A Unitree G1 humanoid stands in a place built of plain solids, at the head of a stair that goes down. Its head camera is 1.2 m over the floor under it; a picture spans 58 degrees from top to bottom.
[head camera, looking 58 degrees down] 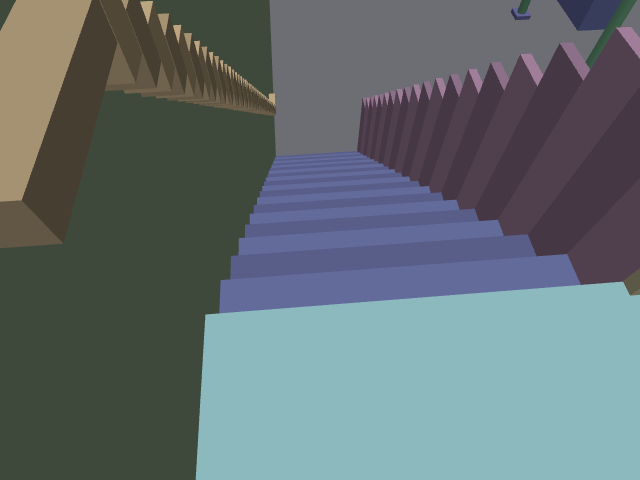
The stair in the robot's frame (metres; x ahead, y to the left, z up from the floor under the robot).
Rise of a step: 0.19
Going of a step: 0.21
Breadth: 1.28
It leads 5 degrees to the left of straight ahead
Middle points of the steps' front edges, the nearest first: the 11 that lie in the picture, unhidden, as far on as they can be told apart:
0.55 -0.30 0.00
0.75 -0.28 -0.19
0.96 -0.26 -0.38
1.17 -0.25 -0.56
1.38 -0.23 -0.75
1.58 -0.21 -0.94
1.79 -0.19 -1.13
2.00 -0.17 -1.32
2.20 -0.16 -1.51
2.41 -0.14 -1.70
2.62 -0.12 -1.89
